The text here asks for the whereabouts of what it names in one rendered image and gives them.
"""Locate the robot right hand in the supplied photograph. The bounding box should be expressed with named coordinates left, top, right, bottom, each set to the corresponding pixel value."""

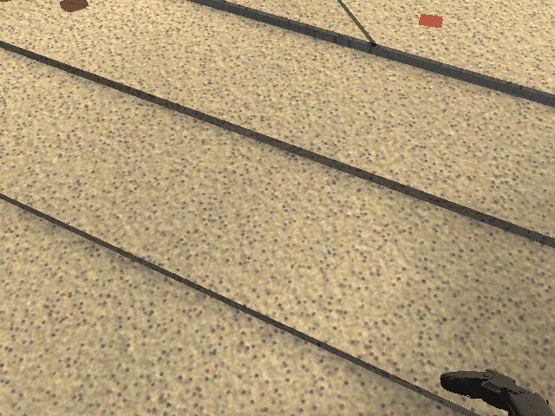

left=440, top=369, right=555, bottom=416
